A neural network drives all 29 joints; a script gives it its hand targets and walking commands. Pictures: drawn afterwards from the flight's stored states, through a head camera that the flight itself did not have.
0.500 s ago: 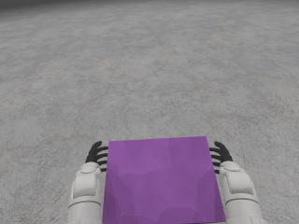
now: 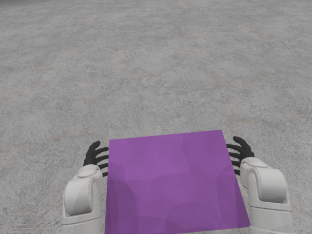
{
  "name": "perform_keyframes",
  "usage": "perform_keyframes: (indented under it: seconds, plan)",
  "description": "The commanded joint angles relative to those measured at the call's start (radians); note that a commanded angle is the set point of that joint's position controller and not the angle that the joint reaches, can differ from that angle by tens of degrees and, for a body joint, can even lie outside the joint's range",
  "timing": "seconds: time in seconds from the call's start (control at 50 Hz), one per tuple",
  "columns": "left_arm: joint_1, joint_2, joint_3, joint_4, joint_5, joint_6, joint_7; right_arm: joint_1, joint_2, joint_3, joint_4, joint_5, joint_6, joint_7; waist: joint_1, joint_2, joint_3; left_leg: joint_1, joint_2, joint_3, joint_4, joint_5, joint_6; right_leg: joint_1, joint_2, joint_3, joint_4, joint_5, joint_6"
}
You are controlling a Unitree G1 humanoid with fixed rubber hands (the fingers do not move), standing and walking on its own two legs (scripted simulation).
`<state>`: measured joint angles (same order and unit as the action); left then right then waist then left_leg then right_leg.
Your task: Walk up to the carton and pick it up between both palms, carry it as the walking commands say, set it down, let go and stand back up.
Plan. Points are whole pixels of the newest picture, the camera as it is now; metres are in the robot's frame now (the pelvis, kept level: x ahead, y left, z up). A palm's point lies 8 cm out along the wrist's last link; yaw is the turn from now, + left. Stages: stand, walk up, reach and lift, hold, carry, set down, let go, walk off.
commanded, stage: carry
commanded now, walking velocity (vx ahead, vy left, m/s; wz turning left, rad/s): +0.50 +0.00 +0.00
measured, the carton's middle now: (169, 186) +0.25 -0.01 -0.01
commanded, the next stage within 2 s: none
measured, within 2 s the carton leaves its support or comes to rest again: neither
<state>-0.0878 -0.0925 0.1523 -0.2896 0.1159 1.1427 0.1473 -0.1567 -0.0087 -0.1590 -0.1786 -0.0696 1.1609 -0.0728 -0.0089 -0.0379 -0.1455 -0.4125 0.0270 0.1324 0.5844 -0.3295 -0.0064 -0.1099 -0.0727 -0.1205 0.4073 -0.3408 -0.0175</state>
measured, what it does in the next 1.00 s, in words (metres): walks ahead: left foot, then right foot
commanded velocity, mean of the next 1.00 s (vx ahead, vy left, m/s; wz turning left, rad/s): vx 0.00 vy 0.07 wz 0.00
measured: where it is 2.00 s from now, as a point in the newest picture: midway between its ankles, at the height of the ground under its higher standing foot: (158, 176)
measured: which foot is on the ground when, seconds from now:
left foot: up 0.00-0.04, down 0.06-0.64, up 0.66-0.80, down 0.82-0.98, up 1.00-1.00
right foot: down 0.00-0.06, up 0.08-0.18, down 0.20-0.82, up 0.84-0.94, down 0.96-1.00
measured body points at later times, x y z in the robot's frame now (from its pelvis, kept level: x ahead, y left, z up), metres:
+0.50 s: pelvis +0.17 -0.01 +0.00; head +0.19 -0.02 +0.45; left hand +0.45 +0.17 +0.07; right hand +0.44 -0.21 +0.05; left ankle +0.11 +0.12 -0.73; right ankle +0.07 -0.07 -0.73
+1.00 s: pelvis +0.35 -0.03 -0.03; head +0.38 -0.07 +0.41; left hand +0.62 +0.14 +0.03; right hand +0.60 -0.23 -0.01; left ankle +0.32 +0.04 -0.74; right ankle +0.27 -0.10 -0.75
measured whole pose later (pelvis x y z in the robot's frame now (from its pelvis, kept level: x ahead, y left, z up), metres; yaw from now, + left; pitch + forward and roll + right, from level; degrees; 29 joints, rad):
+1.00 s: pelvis +0.35 -0.03 -0.03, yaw -1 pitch +4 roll +4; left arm -0.09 -0.10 0.22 -0.34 0.08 1.13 0.08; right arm -0.03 0.11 -0.16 -0.38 -0.13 1.15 -0.10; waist -0.02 0.02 -0.02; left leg -0.34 -0.02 0.24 0.70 -0.41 0.06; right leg -0.29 -0.06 -0.10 0.75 -0.51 -0.01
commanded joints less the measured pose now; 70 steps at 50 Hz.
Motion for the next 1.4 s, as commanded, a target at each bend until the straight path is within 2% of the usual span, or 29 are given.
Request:
perform_keyframes:
  seconds: [0.0,0.04,0.06,0.08,0.18,0.24,0.26,0.3,0.4,0.5,0.6,0.62,0.64,0.66,0.68,0.72,0.78,0.8,0.82,0.88,0.96,1.0,1.04,1.14,1.22,1.26,1.28,1.34,1.38]
  plan:
    - [-0.588,-0.818,-0.713,-0.125,-0.444,0.042,-0.376,-0.508,0.942,0.69,-0.122,0.41,0.017,0.319,-0.007,-0.117,-0.232,0.281,-0.065,0.077,-0.197,0.14,0.016,-0.051,-0.116,0.058,-0.006,0.178,-0.072]
    - [-0.55,-0.812,-0.707,-0.085,-0.441,0.073,-0.389,-0.482,0.921,0.677,-0.127,0.382,0.033,0.304,-0.031,0.105,-0.285,0.63,0.181,-0.24,-0.223,0.148,0.11,-0.379,-0.013,-0.051,0.386,0.168,0.04]
    - [-0.59,-0.811,-0.717,-0.078,-0.46,0.08,-0.396,-0.456,0.921,0.65,-0.09,0.365,0.043,0.298,-0.023,0.334,-0.255,0.727,0.381,-0.51,-0.241,0.44,0.187,-0.61,0.082,-0.066,0.571,-0.233,0.066]
    - [-0.645,-0.799,-0.714,-0.104,-0.479,0.08,-0.407,-0.461,0.934,0.658,-0.118,0.356,0.041,0.293,-0.02,0.176,-0.267,0.719,0.419,-0.572,-0.223,0.553,0.28,-0.651,0.06,0.028,0.595,-0.287,0.04]
    - [-0.695,-0.915,-0.695,-0.053,-0.536,0.081,-0.437,-0.613,0.951,0.686,-0.248,0.361,0.046,0.274,0.026,0.197,-0.189,0.215,0.199,-0.102,-0.186,0.243,0.107,-0.119,0.032,-0.039,-0.004,0.026,0.024]
    - [-0.608,-0.889,-0.64,-0.005,-0.47,0.063,-0.427,-0.716,0.934,0.703,-0.316,0.386,0.05,0.29,0.03,-0.233,-0.13,-0.127,0.008,-0.022,0.02,-0.124,-0.006,0.131,-0.265,0.409,-0.139,0.478,-0.048]
    - [-0.539,-0.849,-0.485,0.238,-0.346,0.011,-0.423,-0.649,0.895,0.559,-0.065,0.28,0.01,0.297,0.022,-0.19,-0.154,-0.092,0.038,-0.032,-0.015,-0.097,-0.003,0.176,-0.263,0.338,-0.059,0.711,-0.09]
    - [-0.706,-0.929,-0.713,-0.181,-0.502,0.026,-0.41,-0.66,1.012,0.735,-0.312,0.439,0.028,0.31,0.009,-0.048,-0.216,0.114,0.052,-0.024,-0.133,0.156,0.011,0.164,-0.171,0.142,0.073,0.972,-0.049]
    - [-0.588,-0.851,-0.711,-0.234,-0.461,0.054,-0.388,-0.493,0.993,0.707,-0.225,0.404,0.041,0.302,0.015,0.031,-0.348,0.379,0.102,0.007,-0.001,0.822,0.024,0.105,-0.069,0.021,0.198,0.991,0.039]
    - [-0.528,-0.869,-0.727,-0.213,-0.463,0.065,-0.392,-0.463,0.951,0.711,-0.303,0.397,0.036,0.295,0.01,0.04,-0.305,0.398,0.022,0.109,-0.027,0.838,0.004,0.041,-0.009,-0.042,0.281,1.067,0.053]
    - [-0.521,-0.856,-0.734,-0.219,-0.461,0.054,-0.388,-0.447,0.931,0.716,-0.339,0.386,0.031,0.29,0.018,0.137,-0.282,0.567,0.077,0.069,0.107,1.161,0.06,-0.129,0.072,-0.116,0.01,0.579,0.075]
    - [-0.551,-0.855,-0.744,-0.261,-0.466,0.048,-0.387,-0.487,0.942,0.739,-0.384,0.409,0.027,0.297,0.046,0.004,-0.225,0.33,0.034,0.135,0.235,0.948,0.047,0.082,0.06,-0.105,-0.093,0.742,0.065]
    - [-0.439,-0.837,-0.706,-0.191,-0.432,0.056,-0.382,-0.464,0.908,0.736,-0.392,0.412,0.032,0.297,0.068,-0.23,-0.144,-0.093,-0.07,0.182,0.351,0.224,0.033,0.371,-0.01,0.006,-0.062,1.225,0.02]
    - [-0.433,-0.847,-0.691,-0.17,-0.435,0.055,-0.38,-0.516,0.88,0.735,-0.399,0.433,0.032,0.302,0.07,-0.206,-0.072,-0.509,-0.103,0.172,0.269,-0.244,0.029,0.646,-0.114,0.142,0.131,1.627,-0.054]
    - [-0.451,-0.878,-0.719,-0.206,-0.456,0.053,-0.377,-0.55,0.886,0.742,-0.426,0.461,0.03,0.305,0.072,-0.142,-0.098,-0.57,-0.099,0.138,0.217,-0.276,0.043,0.693,-0.144,0.18,0.16,1.665,-0.102]
    - [-0.414,-0.826,-0.727,-0.182,-0.424,0.055,-0.371,-0.406,0.887,0.728,-0.279,0.431,0.037,0.305,0.06,-0.027,-0.099,-0.426,-0.121,0.142,0.109,-0.141,0.045,0.567,-0.159,0.189,0.185,1.634,-0.054]
    - [-0.376,-0.743,-0.709,-0.184,-0.395,0.044,-0.381,-0.358,0.915,0.762,-0.247,0.397,0.03,0.307,0.008,-0.162,-0.297,0.397,0.0,0.058,-0.109,0.555,0.106,0.031,-0.163,0.102,0.291,1.263,0.096]
    - [-0.446,-0.773,-0.719,-0.219,-0.435,0.035,-0.392,-0.38,0.914,0.749,-0.263,0.378,0.015,0.292,-0.024,-0.042,-0.365,0.607,0.133,-0.055,-0.083,1.057,0.195,-0.156,-0.097,0.019,0.579,0.951,0.161]
    - [-0.607,-0.798,-0.752,-0.293,-0.494,0.027,-0.406,-0.44,0.926,0.741,-0.318,0.371,-0.007,0.282,-0.061,0.215,-0.337,0.83,0.301,-0.267,-0.045,1.634,0.327,-0.499,0.085,-0.009,0.855,-0.076,0.171]
    - [-0.561,-0.844,-0.76,-0.187,-0.517,0.023,-0.45,-0.446,0.925,0.756,-0.32,0.352,-0.019,0.27,-0.025,0.105,-0.259,0.657,0.366,-0.284,-0.081,1.195,0.326,-0.571,-0.019,0.196,0.717,-0.394,0.061]
    - [-0.527,-0.853,-0.713,-0.209,-0.488,-0.001,-0.438,-0.473,0.98,0.808,-0.387,0.397,-0.031,0.271,0.032,0.119,-0.2,0.255,0.145,0.049,0.061,0.732,0.095,-0.072,-0.017,-0.006,-0.033,0.313,0.083]
    - [-0.447,-0.859,-0.689,-0.181,-0.453,-0.022,-0.417,-0.599,0.948,0.87,-0.513,0.456,-0.035,0.286,0.037,-0.394,-0.236,-0.156,-0.048,-0.001,0.282,-0.193,0.0,0.276,-0.38,0.511,0.096,1.452,-0.105]
    - [-0.392,-0.842,-0.672,-0.21,-0.432,-0.017,-0.4,-0.542,0.951,0.861,-0.475,0.464,-0.03,0.29,0.042,-0.256,-0.235,-0.333,-0.072,-0.035,0.413,-0.239,-0.002,0.501,-0.319,0.364,0.19,1.772,-0.104]
    - [-0.401,-0.794,-0.707,-0.298,-0.417,-0.006,-0.388,-0.376,0.914,0.795,-0.351,0.407,-0.013,0.285,0.05,-0.151,-0.093,-0.455,-0.104,0.074,0.416,-0.126,-0.019,0.467,-0.203,0.207,0.144,1.564,-0.006]
    - [-0.381,-0.754,-0.719,-0.299,-0.443,0.016,-0.404,-0.307,0.871,0.764,-0.342,0.351,-0.011,0.268,0.022,-0.046,-0.179,0.109,-0.193,0.205,-0.015,0.266,0.003,0.178,-0.159,0.069,0.348,1.63,0.04]
    - [-0.38,-0.731,-0.728,-0.283,-0.447,0.028,-0.408,-0.233,0.879,0.739,-0.284,0.322,-0.003,0.266,-0.038,-0.023,-0.375,0.667,0.131,-0.095,0.06,1.149,0.224,-0.207,-0.102,0.052,0.814,1.04,0.136]
    - [-0.453,-0.767,-0.746,-0.324,-0.488,0.026,-0.423,-0.301,0.874,0.758,-0.389,0.334,-0.024,0.259,-0.069,0.272,-0.359,0.902,0.32,-0.355,0.059,1.741,0.381,-0.585,0.11,0.025,1.096,-0.223,0.146]
    - [-0.447,-0.783,-0.732,-0.17,-0.479,0.026,-0.45,-0.349,0.859,0.744,-0.323,0.329,-0.01,0.265,-0.027,0.03,-0.206,0.476,0.343,-0.337,-0.11,1.066,0.33,-0.527,0.009,0.178,0.998,-0.341,0.05]
    - [-0.451,-0.82,-0.727,-0.176,-0.497,0.01,-0.457,-0.394,0.923,0.787,-0.336,0.34,-0.019,0.262,0.009,0.061,-0.149,0.359,0.28,-0.164,-0.061,0.917,0.202,-0.407,-0.085,0.16,0.468,-0.341,0.033]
